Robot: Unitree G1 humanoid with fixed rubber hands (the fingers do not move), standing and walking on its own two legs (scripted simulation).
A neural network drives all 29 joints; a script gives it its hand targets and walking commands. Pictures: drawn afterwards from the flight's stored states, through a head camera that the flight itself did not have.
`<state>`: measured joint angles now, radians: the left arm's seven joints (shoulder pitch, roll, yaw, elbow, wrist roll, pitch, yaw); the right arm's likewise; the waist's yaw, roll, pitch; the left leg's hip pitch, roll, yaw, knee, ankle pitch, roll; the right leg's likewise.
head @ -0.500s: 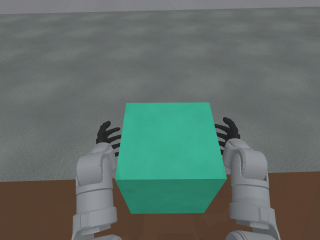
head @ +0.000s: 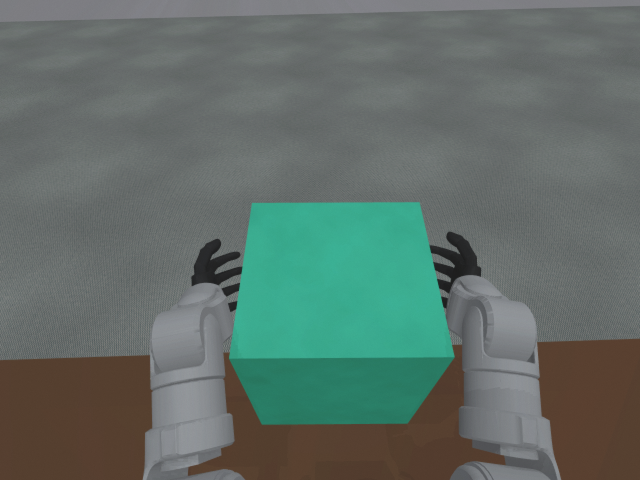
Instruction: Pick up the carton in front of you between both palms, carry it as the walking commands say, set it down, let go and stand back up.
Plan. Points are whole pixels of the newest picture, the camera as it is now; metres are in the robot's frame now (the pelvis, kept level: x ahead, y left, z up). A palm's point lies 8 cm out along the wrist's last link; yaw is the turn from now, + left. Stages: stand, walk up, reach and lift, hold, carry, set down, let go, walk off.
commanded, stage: carry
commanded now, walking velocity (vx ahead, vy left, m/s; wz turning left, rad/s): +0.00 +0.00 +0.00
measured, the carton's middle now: (335, 321) +0.32 +0.00 +0.04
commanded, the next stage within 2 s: none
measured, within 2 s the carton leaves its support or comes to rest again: neither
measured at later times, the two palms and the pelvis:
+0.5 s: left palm (208, 287) +0.34 +0.16 +0.10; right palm (450, 275) +0.34 -0.15 +0.11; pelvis +0.03 +0.00 +0.00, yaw +0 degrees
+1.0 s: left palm (251, 199) +0.57 +0.14 +0.07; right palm (425, 195) +0.57 -0.17 +0.06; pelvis +0.25 -0.02 -0.04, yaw +2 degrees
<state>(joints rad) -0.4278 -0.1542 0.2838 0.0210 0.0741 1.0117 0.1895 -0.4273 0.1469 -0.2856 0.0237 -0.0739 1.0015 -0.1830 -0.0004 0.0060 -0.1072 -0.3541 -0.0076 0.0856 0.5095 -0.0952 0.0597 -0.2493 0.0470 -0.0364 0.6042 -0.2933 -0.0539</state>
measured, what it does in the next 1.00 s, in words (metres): goes down: right foot 0.03 m lower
